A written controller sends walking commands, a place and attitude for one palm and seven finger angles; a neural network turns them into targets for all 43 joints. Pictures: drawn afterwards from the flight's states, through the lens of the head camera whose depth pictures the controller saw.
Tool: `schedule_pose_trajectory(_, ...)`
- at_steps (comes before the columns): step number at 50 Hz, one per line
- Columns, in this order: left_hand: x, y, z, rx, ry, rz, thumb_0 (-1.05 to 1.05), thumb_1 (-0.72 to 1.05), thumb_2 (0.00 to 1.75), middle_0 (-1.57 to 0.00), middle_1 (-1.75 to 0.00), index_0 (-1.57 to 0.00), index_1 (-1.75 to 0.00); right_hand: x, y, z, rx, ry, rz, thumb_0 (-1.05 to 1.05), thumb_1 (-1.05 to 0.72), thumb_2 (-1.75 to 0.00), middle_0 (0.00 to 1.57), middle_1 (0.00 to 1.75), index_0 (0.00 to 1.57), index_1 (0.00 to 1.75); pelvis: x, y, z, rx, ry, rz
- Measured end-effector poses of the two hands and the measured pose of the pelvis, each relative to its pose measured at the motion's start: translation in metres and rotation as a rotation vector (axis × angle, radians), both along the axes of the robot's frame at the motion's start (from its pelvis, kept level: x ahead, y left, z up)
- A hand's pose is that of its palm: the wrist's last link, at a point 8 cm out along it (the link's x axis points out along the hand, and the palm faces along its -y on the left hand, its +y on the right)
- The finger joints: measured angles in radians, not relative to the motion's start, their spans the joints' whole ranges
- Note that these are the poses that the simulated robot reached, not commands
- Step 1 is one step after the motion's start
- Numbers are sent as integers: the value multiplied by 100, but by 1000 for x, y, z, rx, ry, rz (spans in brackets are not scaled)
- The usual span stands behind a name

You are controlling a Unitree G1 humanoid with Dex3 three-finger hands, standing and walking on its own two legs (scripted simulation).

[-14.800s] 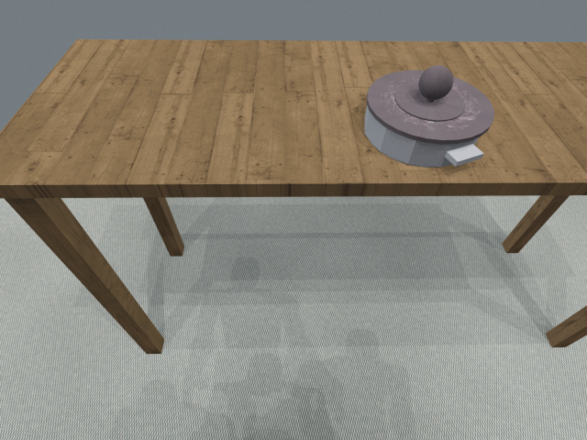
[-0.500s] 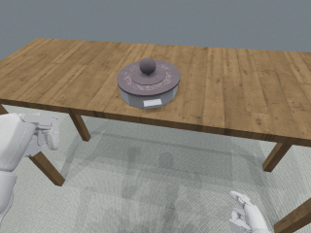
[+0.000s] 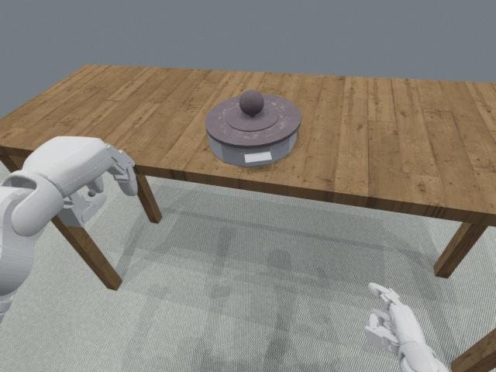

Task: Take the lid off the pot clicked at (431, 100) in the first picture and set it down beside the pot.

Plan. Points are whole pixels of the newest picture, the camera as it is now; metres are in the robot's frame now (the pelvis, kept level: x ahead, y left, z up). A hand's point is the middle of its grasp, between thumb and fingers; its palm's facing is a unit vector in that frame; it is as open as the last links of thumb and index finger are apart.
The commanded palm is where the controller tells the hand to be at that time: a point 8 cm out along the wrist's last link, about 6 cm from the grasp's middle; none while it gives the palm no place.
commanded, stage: reach forward and open the fingers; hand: left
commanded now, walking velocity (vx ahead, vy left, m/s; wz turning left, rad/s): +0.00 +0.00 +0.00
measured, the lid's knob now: (251, 102) +0.59 +0.09 +0.17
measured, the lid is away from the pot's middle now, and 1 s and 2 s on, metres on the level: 0.00 0.00 0.00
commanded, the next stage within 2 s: move the open hand above the knob in 0.40 s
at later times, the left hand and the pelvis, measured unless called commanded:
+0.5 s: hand (91, 158) +0.30 +0.27 +0.23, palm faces -0.04 +0.00 -1.00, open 10.2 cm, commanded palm +0.27 +0.26 +0.32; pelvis -0.01 +0.02 +0.00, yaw +0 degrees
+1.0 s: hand (147, 124) +0.38 +0.21 +0.24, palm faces -0.12 -0.01 -0.99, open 10.3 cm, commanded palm +0.35 +0.20 +0.32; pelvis +0.00 +0.01 -0.01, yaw +1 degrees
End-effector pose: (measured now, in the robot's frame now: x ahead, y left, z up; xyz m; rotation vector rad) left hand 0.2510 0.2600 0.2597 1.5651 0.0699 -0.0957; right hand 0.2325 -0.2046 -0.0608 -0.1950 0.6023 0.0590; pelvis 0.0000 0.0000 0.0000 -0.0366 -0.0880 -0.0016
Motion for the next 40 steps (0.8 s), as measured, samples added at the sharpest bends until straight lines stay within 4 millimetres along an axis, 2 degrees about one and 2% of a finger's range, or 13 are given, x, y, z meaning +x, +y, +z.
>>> schedule_pose_trajectory(8, 13, 5, 8, 1, -2, -25, 0, -26, 162, -97, -28, -97, -29, -23, 1, -7, -9, 43, -26, 2, -91, -90, 20, 30, 20, 30, -8, 7, -1, 0, 1, -4)
schedule_pose_trajectory(13, 21, 6, 14, 1, -24, -34, 0, -36, 168, -92, -16, -92, -17, -34, 4, -10, -1, 55, -41, 2, -91, -90, 20, 30, 20, 30, -10, 12, -2, 1, 4, -10)
schedule_pose_trajectory(21, 32, 9, 24, -7, -52, -20, 0, -41, 169, -88, -10, -88, -10, -39, 12, -13, 12, 60, -48, 2, -91, -90, 20, 30, 20, 30, -13, 18, -4, 4, 12, -8)
schedule_pose_trajectory(30, 42, 11, 33, -9, -55, 18, 0, -41, 167, -87, -8, -86, -9, -32, 20, -14, 16, 58, -24, 2, -91, -90, 20, 30, 20, 30, -15, 20, -6, 5, 19, 14)
schedule_pose_trajectory(40, 72, -23, 35, 10, -27, -21, 0, -41, 166, -86, -8, -86, -9, -24, 24, -15, 28, 53, -1, 2, -91, -90, 20, 30, 20, 30, -13, 16, -7, 8, 27, 33)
